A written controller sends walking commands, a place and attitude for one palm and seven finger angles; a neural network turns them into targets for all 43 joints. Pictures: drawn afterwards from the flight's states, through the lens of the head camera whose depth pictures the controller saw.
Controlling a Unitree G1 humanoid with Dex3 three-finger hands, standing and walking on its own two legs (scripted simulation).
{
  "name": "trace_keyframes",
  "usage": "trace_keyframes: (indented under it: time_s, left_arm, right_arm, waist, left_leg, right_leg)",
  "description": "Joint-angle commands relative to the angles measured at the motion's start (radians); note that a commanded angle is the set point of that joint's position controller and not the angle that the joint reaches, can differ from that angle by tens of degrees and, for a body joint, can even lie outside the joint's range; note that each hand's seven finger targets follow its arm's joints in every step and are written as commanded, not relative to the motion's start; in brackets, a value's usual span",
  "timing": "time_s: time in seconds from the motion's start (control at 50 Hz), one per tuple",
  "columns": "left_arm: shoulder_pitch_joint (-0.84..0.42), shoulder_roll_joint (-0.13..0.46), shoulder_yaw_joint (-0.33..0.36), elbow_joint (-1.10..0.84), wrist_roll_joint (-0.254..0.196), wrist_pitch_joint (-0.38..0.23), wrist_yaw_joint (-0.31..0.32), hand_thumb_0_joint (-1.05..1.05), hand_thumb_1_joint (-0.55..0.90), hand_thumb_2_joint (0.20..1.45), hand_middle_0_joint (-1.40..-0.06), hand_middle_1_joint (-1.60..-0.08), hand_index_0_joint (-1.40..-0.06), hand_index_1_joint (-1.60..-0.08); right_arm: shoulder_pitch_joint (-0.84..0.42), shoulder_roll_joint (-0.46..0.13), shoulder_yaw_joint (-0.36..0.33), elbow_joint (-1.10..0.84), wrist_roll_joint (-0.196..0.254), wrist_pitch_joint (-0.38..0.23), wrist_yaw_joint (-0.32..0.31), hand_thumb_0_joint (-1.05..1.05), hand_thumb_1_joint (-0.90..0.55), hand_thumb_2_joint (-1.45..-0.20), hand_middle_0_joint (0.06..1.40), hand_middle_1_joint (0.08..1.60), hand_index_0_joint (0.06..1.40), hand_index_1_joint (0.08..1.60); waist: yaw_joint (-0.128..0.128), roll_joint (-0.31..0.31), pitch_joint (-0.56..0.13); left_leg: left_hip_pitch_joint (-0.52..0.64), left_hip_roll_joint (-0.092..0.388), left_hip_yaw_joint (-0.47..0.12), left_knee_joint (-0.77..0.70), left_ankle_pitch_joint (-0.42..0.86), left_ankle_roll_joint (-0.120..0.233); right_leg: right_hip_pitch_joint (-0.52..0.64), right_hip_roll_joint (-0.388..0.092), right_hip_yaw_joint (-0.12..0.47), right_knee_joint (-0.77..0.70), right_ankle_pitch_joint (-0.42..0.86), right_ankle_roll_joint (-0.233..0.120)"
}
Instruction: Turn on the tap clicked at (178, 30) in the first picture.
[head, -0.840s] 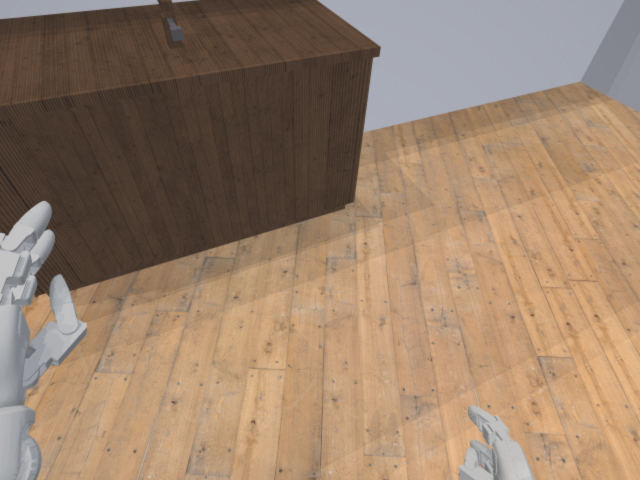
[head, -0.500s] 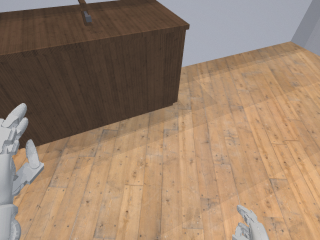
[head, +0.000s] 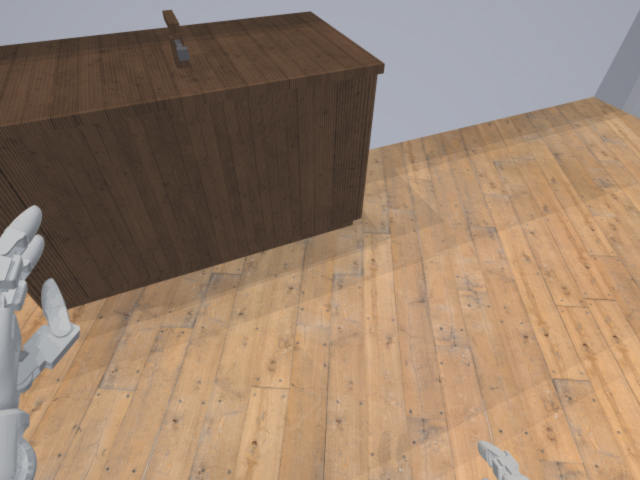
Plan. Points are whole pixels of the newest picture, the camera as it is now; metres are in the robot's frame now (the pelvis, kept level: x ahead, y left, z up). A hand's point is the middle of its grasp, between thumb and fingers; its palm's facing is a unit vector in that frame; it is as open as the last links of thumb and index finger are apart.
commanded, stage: walk to a spot facing it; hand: left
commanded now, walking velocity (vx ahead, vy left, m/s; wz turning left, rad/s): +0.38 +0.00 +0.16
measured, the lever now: (183, 53) +1.13 +0.43 +0.09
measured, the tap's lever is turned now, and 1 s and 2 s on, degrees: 0 0 0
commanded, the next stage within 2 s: turn to face it in 1.04 s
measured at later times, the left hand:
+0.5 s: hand (151, 217) +0.35 +0.21 +0.18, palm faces +0.41 -0.77 -0.49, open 7.4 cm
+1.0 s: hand (148, 155) +0.48 +0.26 +0.18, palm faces +0.58 -0.72 -0.37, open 7.4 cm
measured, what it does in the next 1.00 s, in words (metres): walks ahead: right foot, then left foot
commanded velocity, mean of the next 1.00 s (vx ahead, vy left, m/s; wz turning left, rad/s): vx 0.34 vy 0.00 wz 0.29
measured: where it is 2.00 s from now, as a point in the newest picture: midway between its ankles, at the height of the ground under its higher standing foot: (345, 442)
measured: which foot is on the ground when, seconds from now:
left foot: down 0.00-0.50, up 0.52-0.92, down 0.94-1.00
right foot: down 0.00-0.20, up 0.22-0.48, down 0.50-0.94, up 0.96-1.00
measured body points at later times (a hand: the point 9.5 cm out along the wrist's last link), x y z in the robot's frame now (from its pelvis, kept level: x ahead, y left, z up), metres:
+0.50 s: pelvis +0.14 -0.03 +0.00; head +0.17 -0.04 +0.45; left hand +0.32 +0.25 +0.21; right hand +0.31 -0.22 -0.10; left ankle +0.07 +0.13 -0.72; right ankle +0.22 -0.13 -0.72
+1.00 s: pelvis +0.30 -0.02 -0.01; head +0.32 +0.01 +0.43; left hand +0.44 +0.30 +0.20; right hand +0.51 -0.23 -0.08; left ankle +0.35 +0.10 -0.73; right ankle +0.24 -0.14 -0.67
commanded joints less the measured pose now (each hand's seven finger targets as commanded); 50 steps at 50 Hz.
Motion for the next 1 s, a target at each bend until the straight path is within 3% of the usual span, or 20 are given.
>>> trace_keyframes:
  time_s: [0.0,0.06,0.14,0.18,0.2,0.28,0.44,0.46,0.48,0.5,0.54,0.6,0.68,0.8,0.86,0.88,0.9,0.92,0.94,0.98]
  left_arm:
    - [-0.165,0.217,0.111,-0.218,-0.005,-0.075,0.027,0.000,0.900,0.900,-0.200,-0.300,-0.200,-0.300]
    - [-0.143,0.219,0.123,-0.255,-0.003,-0.090,0.028,0.000,0.900,0.900,-0.200,-0.300,-0.200,-0.300]
    - [-0.095,0.182,0.117,-0.308,-0.027,-0.091,0.029,0.000,0.900,0.900,-0.200,-0.300,-0.200,-0.300]
    - [-0.097,0.182,0.119,-0.372,-0.038,-0.111,0.035,0.000,0.900,0.900,-0.200,-0.300,-0.200,-0.300]
    - [-0.084,0.201,0.125,-0.290,-0.023,-0.104,0.032,0.000,0.900,0.900,-0.200,-0.300,-0.200,-0.300]
    - [-0.068,0.169,0.105,-0.325,-0.021,-0.084,0.016,0.000,0.900,0.900,-0.200,-0.300,-0.200,-0.300]
    - [-0.020,0.183,0.145,-0.238,-0.027,-0.053,0.006,0.000,0.900,0.900,-0.200,-0.300,-0.200,-0.300]
    - [-0.043,0.189,0.140,-0.237,-0.022,-0.044,0.004,0.000,0.900,0.900,-0.200,-0.300,-0.200,-0.300]
    - [-0.068,0.238,0.163,-0.234,-0.011,-0.039,0.006,0.000,0.900,0.900,-0.200,-0.300,-0.200,-0.300]
    - [-0.063,0.293,0.223,-0.230,-0.022,-0.042,0.013,0.000,0.900,0.900,-0.200,-0.300,-0.200,-0.300]
    - [-0.066,0.289,0.223,-0.245,-0.034,-0.064,-0.008,0.000,0.900,0.900,-0.200,-0.300,-0.200,-0.300]
    - [-0.016,0.237,0.192,-0.272,-0.028,-0.086,-0.009,0.000,0.900,0.900,-0.200,-0.300,-0.200,-0.300]
    - [-0.009,0.234,0.189,-0.302,-0.029,-0.086,0.006,0.000,0.900,0.900,-0.200,-0.300,-0.200,-0.300]
    - [-0.014,0.212,0.170,-0.335,-0.025,-0.068,0.042,0.000,0.900,0.900,-0.200,-0.300,-0.200,-0.300]
    - [-0.079,0.211,0.145,-0.366,-0.023,-0.065,0.053,0.000,0.900,0.900,-0.200,-0.300,-0.200,-0.300]
    - [-0.099,0.214,0.141,-0.376,-0.022,-0.072,0.052,0.000,0.900,0.900,-0.200,-0.300,-0.200,-0.300]
    - [-0.111,0.221,0.153,-0.392,-0.024,-0.087,0.051,0.000,0.900,0.900,-0.200,-0.300,-0.200,-0.300]
    - [-0.123,0.218,0.155,-0.406,-0.035,-0.101,0.047,0.000,0.900,0.900,-0.200,-0.300,-0.200,-0.300]
    - [-0.145,0.262,0.146,-0.334,-0.021,-0.103,0.027,0.000,0.900,0.900,-0.200,-0.300,-0.200,-0.300]
    - [-0.104,0.297,0.223,-0.394,-0.024,-0.097,0.012,0.000,0.900,0.900,-0.200,-0.300,-0.200,-0.300]
  right_arm:
    - [-0.167,-0.111,-0.044,-0.156,-0.002,-0.058,-0.001,0.000,-0.900,-0.900,0.200,0.300,0.200,0.300]
    - [-0.167,-0.095,-0.030,-0.144,-0.006,-0.048,0.006,0.000,-0.900,-0.900,0.200,0.300,0.200,0.300]
    - [-0.137,-0.089,-0.041,-0.164,-0.005,-0.048,-0.004,0.000,-0.900,-0.900,0.200,0.300,0.200,0.300]
    - [-0.136,-0.130,-0.061,-0.175,0.002,-0.053,0.000,0.000,-0.900,-0.900,0.200,0.300,0.200,0.300]
    - [-0.124,-0.114,-0.054,-0.152,-0.005,-0.057,0.007,0.000,-0.900,-0.900,0.200,0.300,0.200,0.300]
    - [-0.124,-0.116,-0.070,-0.132,0.009,-0.070,0.017,0.000,-0.900,-0.900,0.200,0.300,0.200,0.300]
    - [-0.150,-0.101,-0.055,-0.155,0.003,-0.061,0.001,0.000,-0.900,-0.900,0.200,0.300,0.200,0.300]
    - [-0.145,-0.096,-0.057,-0.154,0.007,-0.054,0.002,0.000,-0.900,-0.900,0.200,0.300,0.200,0.300]
    - [-0.141,-0.071,-0.057,-0.159,0.011,-0.044,0.004,0.000,-0.900,-0.900,0.200,0.300,0.200,0.300]
    - [-0.195,-0.080,-0.052,-0.190,0.007,-0.046,0.007,0.000,-0.900,-0.900,0.200,0.300,0.200,0.300]
    - [-0.179,-0.098,-0.059,-0.151,0.001,-0.035,0.024,0.000,-0.900,-0.900,0.200,0.300,0.200,0.300]
    - [-0.200,-0.096,-0.052,-0.133,0.007,-0.003,0.024,0.000,-0.900,-0.900,0.200,0.300,0.200,0.300]
    - [-0.177,-0.102,-0.060,-0.155,0.001,0.005,0.021,0.000,-0.900,-0.900,0.200,0.300,0.200,0.300]
    - [-0.150,-0.085,-0.065,-0.213,-0.002,-0.014,0.018,0.000,-0.900,-0.900,0.200,0.300,0.200,0.300]
    - [-0.113,-0.090,-0.072,-0.213,-0.002,-0.021,0.009,0.000,-0.900,-0.900,0.200,0.300,0.200,0.300]
    - [-0.097,-0.099,-0.079,-0.214,0.000,-0.024,0.002,0.000,-0.900,-0.900,0.200,0.300,0.200,0.300]
    - [-0.108,-0.119,-0.083,-0.222,0.002,-0.025,0.003,0.000,-0.900,-0.900,0.200,0.300,0.200,0.300]
    - [-0.125,-0.128,-0.076,-0.229,0.003,-0.033,0.017,0.000,-0.900,-0.900,0.200,0.300,0.200,0.300]
    - [-0.122,-0.126,-0.068,-0.214,0.011,-0.042,0.031,0.000,-0.900,-0.900,0.200,0.300,0.200,0.300]
    - [-0.159,-0.124,-0.089,-0.193,0.018,-0.034,0.035,0.000,-0.900,-0.900,0.200,0.300,0.200,0.300]
  waist:
    - [0.026,-0.228,0.050]
    - [0.026,-0.163,0.050]
    - [-0.009,-0.035,-0.068]
    - [-0.015,0.333,-0.121]
    - [-0.024,0.251,-0.074]
    - [-0.008,0.125,-0.017]
    - [0.022,0.141,-0.063]
    - [0.029,0.033,-0.090]
    - [0.026,-0.236,-0.129]
    - [0.050,-0.362,-0.120]
    - [0.029,-0.213,-0.073]
    - [0.013,-0.119,-0.023]
    - [0.008,-0.112,-0.016]
    - [0.048,-0.188,-0.017]
    - [0.005,-0.123,-0.078]
    - [-0.022,-0.055,-0.120]
    - [-0.027,0.154,-0.165]
    - [-0.005,0.344,-0.160]
    - [-0.010,0.222,-0.100]
    - [-0.003,0.208,-0.122]
  left_leg:
    - [-0.365,-0.004,0.064,0.305,-0.138,-0.001]
    - [-0.269,0.068,0.045,0.209,-0.129,0.002]
    - [0.183,-0.008,0.186,-0.214,0.154,0.004]
    - [0.465,0.358,-0.364,-0.333,0.344,0.191]
    - [0.392,0.422,-0.493,-0.371,0.278,0.252]
    - [0.345,0.350,-0.233,-0.340,0.313,0.226]
    - [0.090,0.209,0.122,-0.112,0.318,0.097]
    - [-0.004,0.161,0.144,0.075,0.250,0.073]
    - [-0.212,0.061,0.201,0.389,0.037,0.033]
    - [-0.402,-0.012,0.101,0.623,-0.218,0.007]
    - [-0.411,0.057,-0.012,0.749,-0.108,-0.010]
    - [-0.420,0.096,0.014,0.729,0.023,-0.039]
    - [-0.331,0.118,0.078,0.409,0.090,-0.034]
    - [-0.179,0.052,0.228,0.048,0.087,-0.010]
    - [0.028,-0.022,0.283,-0.113,0.138,-0.002]
    - [0.190,-0.025,0.260,-0.172,0.176,0.020]
    - [0.351,0.115,-0.001,-0.222,0.257,0.101]
    - [0.440,0.378,-0.454,-0.287,0.590,0.249]
    - [0.383,0.407,-0.537,-0.301,0.568,0.277]
    - [0.310,0.397,-0.455,-0.294,0.366,0.299]
  right_leg:
    - [0.188,-0.391,0.559,-0.370,-0.256,-0.218]
    - [0.159,-0.359,0.351,-0.294,0.052,-0.207]
    - [0.055,-0.171,0.046,0.017,0.207,-0.065]
    - [-0.337,-0.015,-0.037,0.477,-0.242,0.041]
    - [-0.414,-0.046,0.037,0.606,-0.271,0.028]
    - [-0.481,-0.116,0.026,0.543,-0.149,0.045]
    - [0.125,-0.008,-0.198,-0.066,0.104,0.042]
    - [0.249,-0.052,-0.126,-0.124,0.101,0.022]
    - [0.373,-0.281,0.218,-0.209,0.059,-0.071]
    - [0.380,-0.467,0.580,-0.328,0.115,-0.177]
    - [0.269,-0.474,0.534,-0.364,-0.140,-0.168]
    - [0.191,-0.397,0.194,-0.333,0.107,-0.130]
    - [0.156,-0.367,-0.001,-0.325,0.255,-0.109]
    - [0.217,-0.359,-0.058,-0.260,0.358,-0.104]
    - [0.196,-0.327,-0.131,-0.027,0.491,-0.066]
    - [0.113,-0.287,-0.169,0.181,0.513,-0.025]
    - [-0.066,-0.194,-0.180,0.440,0.245,0.030]
    - [-0.299,-0.052,-0.094,0.675,-0.284,0.063]
    - [-0.371,-0.070,0.016,0.741,-0.299,0.045]
    - [-0.425,-0.126,0.078,0.774,-0.239,0.057]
